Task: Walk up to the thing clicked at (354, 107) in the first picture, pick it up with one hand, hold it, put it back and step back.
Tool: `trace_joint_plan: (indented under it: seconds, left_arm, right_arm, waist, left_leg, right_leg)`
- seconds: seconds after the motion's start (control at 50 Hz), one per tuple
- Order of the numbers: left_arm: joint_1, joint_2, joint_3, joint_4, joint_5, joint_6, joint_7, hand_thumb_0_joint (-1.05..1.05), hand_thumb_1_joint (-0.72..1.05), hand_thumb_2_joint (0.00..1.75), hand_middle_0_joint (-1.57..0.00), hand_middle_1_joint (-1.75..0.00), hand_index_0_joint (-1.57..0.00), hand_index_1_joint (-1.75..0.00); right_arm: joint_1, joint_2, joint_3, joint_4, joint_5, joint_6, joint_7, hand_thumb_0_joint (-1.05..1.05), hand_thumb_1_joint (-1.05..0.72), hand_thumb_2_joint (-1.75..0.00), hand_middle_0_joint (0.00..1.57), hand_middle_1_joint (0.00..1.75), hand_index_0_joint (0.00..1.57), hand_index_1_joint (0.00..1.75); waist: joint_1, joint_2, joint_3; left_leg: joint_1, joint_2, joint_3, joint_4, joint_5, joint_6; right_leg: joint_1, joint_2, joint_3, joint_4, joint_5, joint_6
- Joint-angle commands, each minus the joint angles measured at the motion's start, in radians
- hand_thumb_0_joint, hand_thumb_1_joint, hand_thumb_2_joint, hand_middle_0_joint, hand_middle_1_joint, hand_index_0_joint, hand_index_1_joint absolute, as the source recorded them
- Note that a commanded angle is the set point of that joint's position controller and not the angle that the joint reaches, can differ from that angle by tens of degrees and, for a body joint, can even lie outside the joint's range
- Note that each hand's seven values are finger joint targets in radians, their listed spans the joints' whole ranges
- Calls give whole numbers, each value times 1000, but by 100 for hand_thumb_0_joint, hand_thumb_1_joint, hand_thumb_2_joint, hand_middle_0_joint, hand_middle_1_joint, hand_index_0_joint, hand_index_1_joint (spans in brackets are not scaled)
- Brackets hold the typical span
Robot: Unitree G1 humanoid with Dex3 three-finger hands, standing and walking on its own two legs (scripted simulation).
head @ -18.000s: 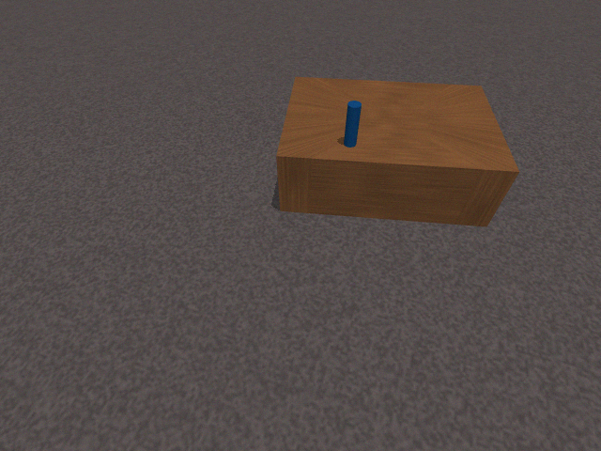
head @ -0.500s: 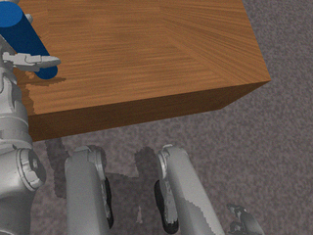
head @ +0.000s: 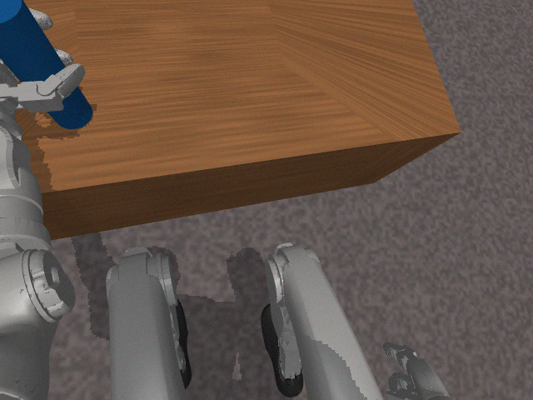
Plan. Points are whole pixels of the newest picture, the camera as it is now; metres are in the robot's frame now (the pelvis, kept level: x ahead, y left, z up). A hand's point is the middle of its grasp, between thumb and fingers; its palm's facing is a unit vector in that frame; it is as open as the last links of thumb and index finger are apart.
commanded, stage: settle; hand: left
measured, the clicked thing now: (41, 71) +0.53 +0.28 +0.01
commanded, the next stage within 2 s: lift in 1.00 s
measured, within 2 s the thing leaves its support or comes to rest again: leaves its support in 0.24 s
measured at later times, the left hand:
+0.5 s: hand out of the picture +0.52 +0.29 +0.07, palm faces +0.22 -0.97 -0.03, open 7.9 cm
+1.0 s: hand out of the picture +0.51 +0.29 +0.11, palm faces +0.22 -0.98 -0.01, open 7.9 cm
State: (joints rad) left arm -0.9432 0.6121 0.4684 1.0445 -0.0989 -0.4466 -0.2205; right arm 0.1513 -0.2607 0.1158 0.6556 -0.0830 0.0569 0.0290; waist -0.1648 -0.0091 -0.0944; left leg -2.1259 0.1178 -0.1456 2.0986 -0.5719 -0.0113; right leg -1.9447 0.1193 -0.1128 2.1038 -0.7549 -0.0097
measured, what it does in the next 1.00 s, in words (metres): rises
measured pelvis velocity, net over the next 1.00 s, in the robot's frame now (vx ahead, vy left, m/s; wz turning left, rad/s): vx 0.03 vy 0.01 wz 0.06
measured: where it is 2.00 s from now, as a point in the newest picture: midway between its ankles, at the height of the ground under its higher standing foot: (231, 362)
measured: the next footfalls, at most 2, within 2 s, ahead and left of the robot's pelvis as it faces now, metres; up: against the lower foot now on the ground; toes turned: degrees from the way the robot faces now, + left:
none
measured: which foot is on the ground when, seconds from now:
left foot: down 0.00-1.00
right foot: down 0.00-1.00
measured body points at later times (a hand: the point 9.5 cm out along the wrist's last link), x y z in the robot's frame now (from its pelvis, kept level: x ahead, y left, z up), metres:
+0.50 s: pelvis +0.02 +0.01 +0.06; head +0.22 +0.07 +0.46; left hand +0.50 +0.34 +0.08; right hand +0.08 -0.25 -0.06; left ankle +0.10 +0.14 -0.38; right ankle +0.07 -0.11 -0.38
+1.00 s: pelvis +0.03 +0.01 +0.10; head +0.22 +0.08 +0.50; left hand +0.49 +0.34 +0.11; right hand +0.13 -0.24 -0.02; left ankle +0.10 +0.14 -0.38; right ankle +0.07 -0.11 -0.38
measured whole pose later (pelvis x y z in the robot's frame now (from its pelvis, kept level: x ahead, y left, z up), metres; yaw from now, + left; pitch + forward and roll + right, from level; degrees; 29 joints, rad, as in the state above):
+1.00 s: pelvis +0.03 +0.01 +0.10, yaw +3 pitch +34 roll -7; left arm -0.82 0.49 0.40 0.96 -0.10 -0.40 -0.18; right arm 0.17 -0.24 0.04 0.71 -0.05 0.02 0.01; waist -0.12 0.02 -0.17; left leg -1.82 0.10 -0.08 1.78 -0.57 0.00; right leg -1.65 0.09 -0.06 1.77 -0.73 0.00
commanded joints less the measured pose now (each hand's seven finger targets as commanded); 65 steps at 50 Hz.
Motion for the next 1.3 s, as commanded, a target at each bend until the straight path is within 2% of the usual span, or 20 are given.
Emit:
trace_joint_plan:
  seconds: [0.0, 0.1, 0.22, 0.28, 0.4, 0.5, 0.52, 0.54, 0.56, 0.62, 0.66, 0.72, 0.8, 0.96, 1.02, 1.06, 1.14, 1.16, 1.22, 1.28]
  left_arm:
    - [-388, 275, 41, -260, 0, -56, 23, 0, 39, 119, -127, -133, -129, -131]
    - [-416, 298, 39, -344, 8, -40, 46, 0, 36, 122, -130, -137, -132, -136]
    - [-436, 295, 40, -457, -12, -25, 61, 0, 33, 126, -132, -142, -135, -141]
    - [-415, 247, 2, -436, -17, -12, 63, 0, 30, 126, -133, -143, -135, -142]
    - [-345, 203, -17, -352, -38, -5, 45, 0, 32, 126, -131, -141, -134, -140]
    - [-336, 179, -3, -334, -51, -21, 29, 0, 32, 127, -132, -142, -136, -141]
    - [-273, 141, -20, -246, -44, -16, 23, 0, 34, 127, -133, -142, -136, -141]
    - [-316, 185, 6, -337, -48, -31, 25, 0, 36, 128, -133, -143, -136, -141]
    - [-307, 202, 19, -314, -39, -32, 27, 0, 35, 129, -132, -143, -136, -141]
    - [-337, 159, -13, -332, -42, -42, 17, 0, 34, 129, -133, -143, -136, -141]
    - [-338, 202, 20, -353, -41, -50, 24, 0, 36, 129, -133, -143, -136, -141]
    - [-354, 167, -10, -358, -34, -57, 26, 0, 34, 130, -133, -143, -136, -142]
    - [-359, 192, 7, -386, -32, -63, 38, 0, 35, 131, -132, -143, -135, -142]
    - [-329, 127, -36, -347, -25, -62, 45, 0, 37, 134, -134, -145, -136, -145]
    - [-348, 135, -20, -374, -38, -67, 50, 0, 39, 134, -134, -145, -136, -144]
    - [-335, 98, -42, -349, -39, -67, 48, 0, 37, 135, -133, -146, -136, -145]
    - [-311, 129, -24, -348, -26, -69, 45, 0, 41, 128, -133, -145, -137, -142]
    - [-271, 111, -43, -320, -21, -64, 39, 0, 41, 128, -135, -145, -138, -143]
    - [-291, 142, -17, -419, -35, -70, 33, 0, 39, 128, -134, -144, -138, -142]
    - [-234, 75, -49, -431, -52, -56, 27, 0, 37, 127, -132, -144, -135, -141]
  right_arm:
    - [174, -216, -78, -39, -2, 0, -10, 0, -88, -89, 20, 30, 20, 30]
    - [177, -211, -84, -45, 4, 7, -14, 0, -88, -89, 20, 30, 20, 30]
    - [218, -197, -104, -9, 20, 6, -23, 0, -88, -90, 20, 30, 20, 30]
    - [229, -185, -108, 40, 25, -1, -29, 0, -89, -90, 20, 30, 20, 30]
    - [218, -181, -119, 71, 41, -16, -37, 0, -88, -90, 20, 30, 20, 30]
    - [219, -184, -128, 63, 48, -29, -34, 0, -88, -89, 20, 30, 20, 30]
    - [223, -180, -127, 80, 45, -28, -33, 0, -88, -89, 20, 30, 20, 30]
    - [219, -181, -132, 50, 50, -31, -33, 0, -87, -89, 20, 30, 20, 30]
    - [222, -182, -135, 60, 48, -32, -33, 0, -87, -89, 20, 30, 20, 30]
    - [220, -180, -135, 46, 46, -34, -28, 0, -88, -89, 20, 30, 20, 30]
    - [221, -181, -138, 43, 45, -38, -28, 0, -88, -89, 20, 30, 20, 30]
    - [223, -175, -138, 35, 40, -38, -23, 0, -88, -89, 20, 30, 20, 30]
    - [219, -171, -134, 29, 37, -38, -23, 0, -88, -89, 20, 30, 20, 30]
    - [211, -167, -137, 47, 36, -42, -23, 0, -88, -89, 20, 30, 20, 30]
    - [209, -170, -140, 43, 39, -43, -22, 0, -88, -89, 20, 30, 20, 30]
    - [206, -165, -136, 41, 37, -45, -20, 0, -88, -89, 20, 30, 20, 30]
    - [199, -173, -140, 27, 36, -43, -21, 0, -91, -90, 20, 30, 20, 30]
    - [201, -168, -140, 36, 37, -40, -20, 0, -91, -90, 20, 30, 20, 30]
    - [200, -168, -146, 17, 44, -44, -22, 0, -91, -90, 20, 30, 20, 30]
    - [194, -172, -147, 10, 50, -49, -21, 0, -91, -90, 20, 30, 20, 30]
  waist:
    - [19, 254, -727]
    - [32, 307, -768]
    - [35, 341, -816]
    - [20, 327, -762]
    - [23, 269, -695]
    - [34, 255, -715]
    - [23, 224, -656]
    - [39, 222, -713]
    - [47, 229, -723]
    - [39, 250, -746]
    - [55, 248, -766]
    - [44, 265, -777]
    - [54, 248, -792]
    - [39, 251, -730]
    - [50, 229, -757]
    - [37, 240, -736]
    - [52, 255, -754]
    - [51, 245, -732]
    - [73, 240, -796]
    - [73, 247, -812]
  left_leg:
    - [625, -8, 40, -189, 106, 40]
    - [682, -10, 35, -224, 101, 35]
    - [783, -12, 29, -287, 116, 37]
    - [804, -10, 31, -314, 112, 43]
    - [827, -15, 28, -371, 107, 49]
    - [905, -16, 16, -396, 197, 46]
    - [869, -17, 18, -397, 190, 50]
    - [878, -23, 28, -396, 220, 53]
    - [900, -22, 28, -405, 231, 52]
    - [954, -22, 30, -413, 268, 50]
    - [953, -25, 39, -413, 277, 54]
    - [983, -26, 38, -429, 284, 53]
    - [975, -28, 48, -442, 281, 57]
    - [1011, -28, 41, -489, 229, 54]
    - [1046, -29, 38, -498, 255, 54]
    - [1058, -29, 33, -503, 271, 52]
    - [1106, -26, 14, -538, 279, 43]
    - [1095, -27, 20, -547, 255, 46]
    - [1125, -33, 35, -559, 267, 47]
    - [1194, -31, 25, -581, 323, 44]
  right_leg:
    - [254, -1, 6, -308, 233, -22]
    - [265, -2, 3, -320, 229, -28]
    - [293, -6, 15, -374, 235, -29]
    - [285, -8, 26, -416, 230, -29]
    - [299, -13, 34, -475, 224, -29]
    - [313, -19, 28, -478, 289, -32]
    - [314, -19, 25, -487, 288, -28]
    - [354, -19, 31, -495, 317, -28]
    - [358, -22, 33, -494, 321, -29]
    - [366, -21, 36, -505, 348, -29]
    - [389, -21, 44, -518, 358, -26]
    - [404, -23, 45, -530, 362, -27]
    - [460, -25, 57, -557, 373, -21]
    - [427, -30, 55, -593, 321, -26]
    - [452, -30, 54, -602, 341, -25]
    - [441, -32, 48, -597, 350, -26]
    - [436, -37, 42, -596, 339, -31]
    - [451, -34, 43, -617, 329, -29]
    - [517, -36, 55, -643, 346, -27]
    - [536, -38, 48, -651, 383, -27]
